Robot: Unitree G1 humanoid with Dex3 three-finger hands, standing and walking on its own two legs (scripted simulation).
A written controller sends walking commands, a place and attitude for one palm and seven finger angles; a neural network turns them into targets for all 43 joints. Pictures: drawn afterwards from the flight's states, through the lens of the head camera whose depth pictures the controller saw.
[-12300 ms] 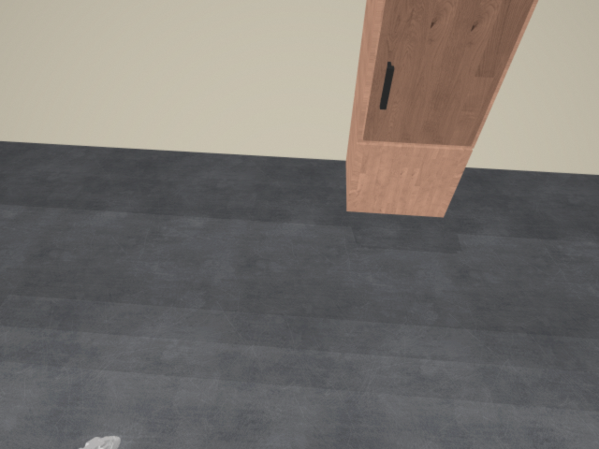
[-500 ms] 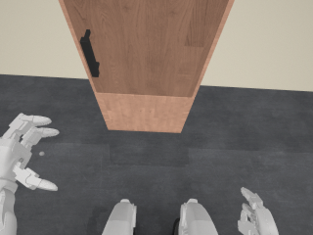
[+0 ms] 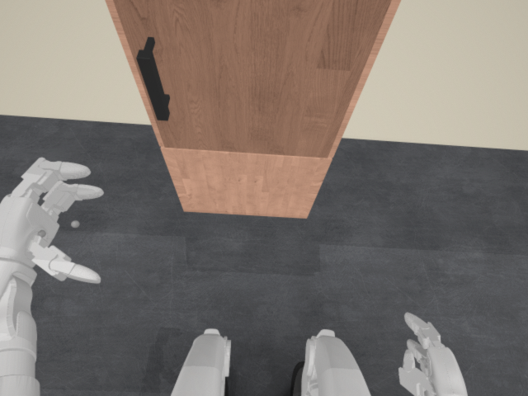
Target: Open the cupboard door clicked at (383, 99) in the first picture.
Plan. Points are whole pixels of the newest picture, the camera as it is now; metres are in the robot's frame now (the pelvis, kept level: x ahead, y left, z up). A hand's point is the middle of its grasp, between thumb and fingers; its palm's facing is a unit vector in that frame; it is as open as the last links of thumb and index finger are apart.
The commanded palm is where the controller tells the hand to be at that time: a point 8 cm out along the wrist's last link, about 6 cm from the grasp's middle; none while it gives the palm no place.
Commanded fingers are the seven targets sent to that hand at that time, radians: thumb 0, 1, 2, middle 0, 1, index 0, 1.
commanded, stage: move the hooked fingers beside the handle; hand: left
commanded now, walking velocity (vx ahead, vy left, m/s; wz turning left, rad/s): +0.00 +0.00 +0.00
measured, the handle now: (157, 81) +0.63 +0.25 +0.02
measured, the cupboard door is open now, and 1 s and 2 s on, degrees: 0 0 0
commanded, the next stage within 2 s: none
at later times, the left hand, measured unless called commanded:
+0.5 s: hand (90, 169) +0.42 +0.29 +0.03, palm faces +0.01 -1.00 -0.04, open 14.0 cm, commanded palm +0.41 +0.33 +0.03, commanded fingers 0.00 -0.50 0.30 -0.30 -1.20 -0.30 -1.20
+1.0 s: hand (105, 126) +0.50 +0.30 +0.03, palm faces +0.02 -1.00 -0.05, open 14.0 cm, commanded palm +0.50 +0.32 +0.02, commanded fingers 0.00 -0.50 0.30 -0.30 -1.20 -0.30 -1.20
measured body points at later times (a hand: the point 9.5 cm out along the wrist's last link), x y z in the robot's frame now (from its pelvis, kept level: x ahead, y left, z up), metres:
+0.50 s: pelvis +0.00 +0.00 -0.01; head +0.15 +0.03 +0.41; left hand +0.41 +0.35 +0.04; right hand +0.09 -0.28 -0.11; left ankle +0.01 +0.11 -0.61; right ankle +0.06 -0.14 -0.61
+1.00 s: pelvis -0.02 +0.01 -0.03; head +0.18 +0.04 +0.37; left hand +0.49 +0.35 +0.04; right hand +0.03 -0.28 -0.13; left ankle +0.01 +0.11 -0.61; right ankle +0.06 -0.14 -0.61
